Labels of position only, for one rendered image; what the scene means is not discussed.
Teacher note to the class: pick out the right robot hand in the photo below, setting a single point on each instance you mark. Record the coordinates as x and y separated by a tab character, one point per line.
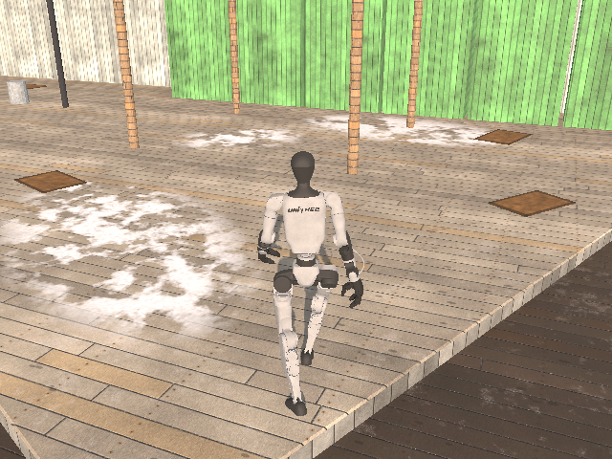
358	287

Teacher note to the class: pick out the left robot hand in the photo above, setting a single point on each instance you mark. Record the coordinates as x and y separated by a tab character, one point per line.
265	259

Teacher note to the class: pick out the robot left forearm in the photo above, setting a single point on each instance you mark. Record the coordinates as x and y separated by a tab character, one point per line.
262	247

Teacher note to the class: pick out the robot right upper arm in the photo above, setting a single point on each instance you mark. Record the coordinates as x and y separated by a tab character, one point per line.
334	202

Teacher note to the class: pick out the right robot shin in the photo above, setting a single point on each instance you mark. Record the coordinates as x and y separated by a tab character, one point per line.
314	326

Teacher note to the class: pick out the robot left upper arm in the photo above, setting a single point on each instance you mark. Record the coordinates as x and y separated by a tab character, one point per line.
274	204

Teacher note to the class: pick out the left robot foot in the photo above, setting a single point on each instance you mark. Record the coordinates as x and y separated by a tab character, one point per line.
299	409

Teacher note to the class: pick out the robot right forearm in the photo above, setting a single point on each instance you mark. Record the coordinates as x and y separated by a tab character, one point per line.
348	260

